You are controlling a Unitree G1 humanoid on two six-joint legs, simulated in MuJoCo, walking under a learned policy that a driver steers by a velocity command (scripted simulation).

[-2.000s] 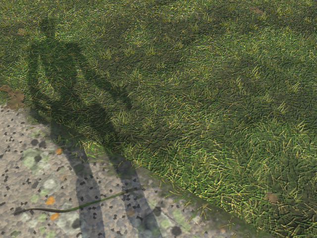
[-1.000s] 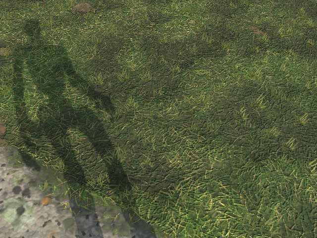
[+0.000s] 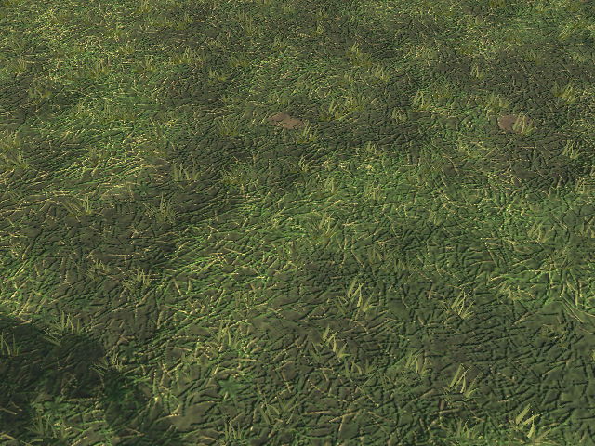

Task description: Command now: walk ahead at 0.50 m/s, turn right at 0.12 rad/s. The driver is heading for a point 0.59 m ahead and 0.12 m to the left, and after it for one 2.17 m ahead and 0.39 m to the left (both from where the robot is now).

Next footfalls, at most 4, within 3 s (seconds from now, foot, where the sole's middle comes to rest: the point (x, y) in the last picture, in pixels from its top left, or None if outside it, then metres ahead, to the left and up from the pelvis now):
0.30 right None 0.33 -0.14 -0.77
0.84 left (235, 438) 0.54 0.18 -0.77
1.36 right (322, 397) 0.64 -0.01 -0.77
1.88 left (224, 402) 0.62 0.21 -0.77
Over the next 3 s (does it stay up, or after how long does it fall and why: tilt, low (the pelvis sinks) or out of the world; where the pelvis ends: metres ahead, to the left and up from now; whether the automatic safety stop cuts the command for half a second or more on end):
stays up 1.01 0.12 0.01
